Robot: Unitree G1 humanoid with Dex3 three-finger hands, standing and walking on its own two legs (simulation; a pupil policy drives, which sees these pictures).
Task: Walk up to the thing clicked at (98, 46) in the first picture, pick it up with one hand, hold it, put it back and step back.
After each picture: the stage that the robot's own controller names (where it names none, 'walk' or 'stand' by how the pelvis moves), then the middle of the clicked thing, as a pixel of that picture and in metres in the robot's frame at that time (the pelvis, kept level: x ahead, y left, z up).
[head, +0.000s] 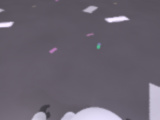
stand; (98, 45) +1.59 -0.22 -0.72
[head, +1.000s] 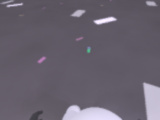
walk; (88, 49) +1.47 +0.12 -0.71
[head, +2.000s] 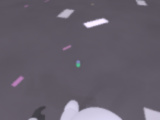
walk; (78, 63) +0.97 +0.23 -0.71
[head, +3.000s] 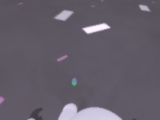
walk; (74, 81) +0.58 +0.17 -0.69
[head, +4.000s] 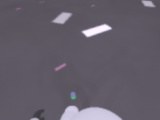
stand; (73, 95) +0.37 +0.19 -0.70
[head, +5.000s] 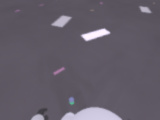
stand; (71, 100) +0.33 +0.18 -0.72
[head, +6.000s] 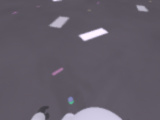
stand; (70, 100) +0.34 +0.20 -0.73
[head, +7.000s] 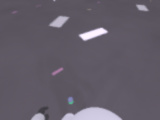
stand; (70, 100) +0.33 +0.20 -0.73
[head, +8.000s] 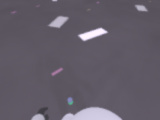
stand; (70, 101) +0.33 +0.20 -0.73
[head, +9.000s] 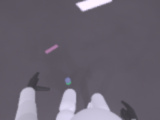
go down; (68, 81) +0.37 +0.19 -0.58
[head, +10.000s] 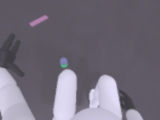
go down; (63, 62) +0.42 +0.22 -0.32
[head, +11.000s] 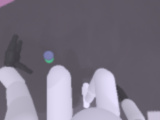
close in; (49, 57) +0.41 +0.25 -0.25
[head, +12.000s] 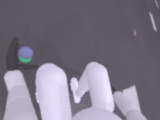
close; (25, 55) +0.40 +0.27 -0.22
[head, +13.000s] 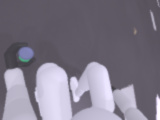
lift; (25, 55) +0.38 +0.27 -0.22
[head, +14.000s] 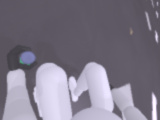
lift; (27, 59) +0.36 +0.26 -0.23
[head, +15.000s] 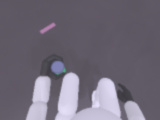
lift; (59, 69) +0.31 +0.21 -0.03
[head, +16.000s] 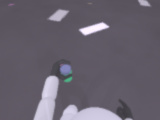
hold; (66, 73) +0.32 +0.16 +0.03
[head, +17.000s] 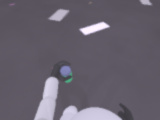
hold; (66, 74) +0.32 +0.16 +0.01
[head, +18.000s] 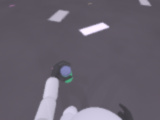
crouch; (66, 74) +0.32 +0.16 +0.01
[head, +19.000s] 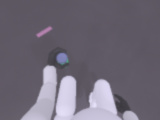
crouch; (63, 60) +0.40 +0.18 -0.08
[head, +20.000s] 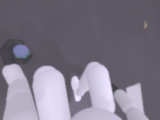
lower; (22, 53) +0.39 +0.28 -0.22
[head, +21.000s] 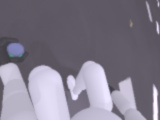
lower; (16, 52) +0.41 +0.28 -0.22
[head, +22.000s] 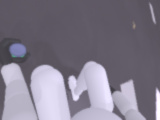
lower; (19, 52) +0.40 +0.29 -0.22
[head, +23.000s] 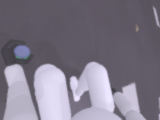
lower; (22, 54) +0.39 +0.28 -0.22
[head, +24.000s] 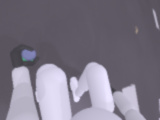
loosen; (29, 56) +0.38 +0.26 -0.23
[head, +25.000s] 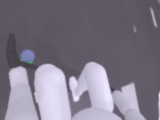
withdraw; (27, 57) +0.38 +0.26 -0.23
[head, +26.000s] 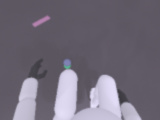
walk; (67, 64) +0.42 +0.20 -0.33
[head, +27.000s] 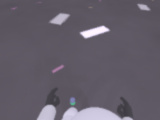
stand; (72, 101) +0.32 +0.14 -0.66
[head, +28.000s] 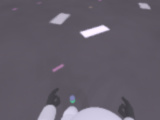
stand; (72, 99) +0.34 +0.16 -0.67
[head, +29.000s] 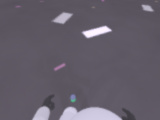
stand; (73, 98) +0.35 +0.15 -0.69
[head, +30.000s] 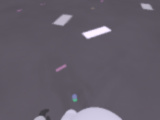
walk; (74, 97) +0.37 +0.16 -0.72
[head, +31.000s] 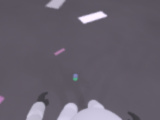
walk; (75, 77) +0.56 +0.12 -0.71
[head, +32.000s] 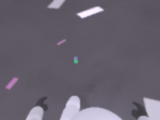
walk; (75, 59) +0.89 +0.25 -0.68
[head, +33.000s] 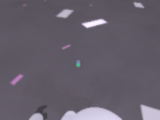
stand; (78, 63) +0.99 +0.19 -0.71
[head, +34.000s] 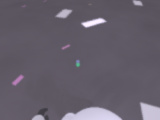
stand; (77, 63) +1.00 +0.20 -0.73
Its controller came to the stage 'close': yes
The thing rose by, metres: 0.71
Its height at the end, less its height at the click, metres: +0.00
